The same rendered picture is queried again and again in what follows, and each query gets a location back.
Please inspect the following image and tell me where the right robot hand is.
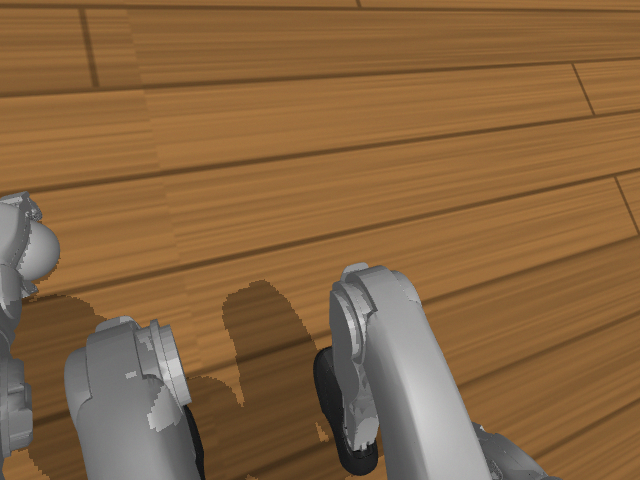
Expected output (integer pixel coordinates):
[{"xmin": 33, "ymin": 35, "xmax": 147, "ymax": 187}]
[{"xmin": 471, "ymin": 421, "xmax": 549, "ymax": 480}]

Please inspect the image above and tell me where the left robot foot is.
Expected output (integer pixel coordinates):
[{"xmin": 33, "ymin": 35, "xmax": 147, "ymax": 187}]
[{"xmin": 183, "ymin": 405, "xmax": 206, "ymax": 480}]

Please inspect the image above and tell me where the left robot arm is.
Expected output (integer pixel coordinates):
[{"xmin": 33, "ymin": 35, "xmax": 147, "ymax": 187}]
[{"xmin": 0, "ymin": 264, "xmax": 33, "ymax": 480}]

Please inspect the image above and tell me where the ball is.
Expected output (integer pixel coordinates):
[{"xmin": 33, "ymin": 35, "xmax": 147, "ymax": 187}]
[{"xmin": 16, "ymin": 220, "xmax": 60, "ymax": 281}]

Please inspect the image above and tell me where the right robot foot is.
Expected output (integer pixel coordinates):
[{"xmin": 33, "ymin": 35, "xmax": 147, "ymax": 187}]
[{"xmin": 313, "ymin": 346, "xmax": 378, "ymax": 476}]

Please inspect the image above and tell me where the left robot hand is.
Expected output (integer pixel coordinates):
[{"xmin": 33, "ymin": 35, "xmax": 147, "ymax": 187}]
[{"xmin": 0, "ymin": 191, "xmax": 42, "ymax": 299}]

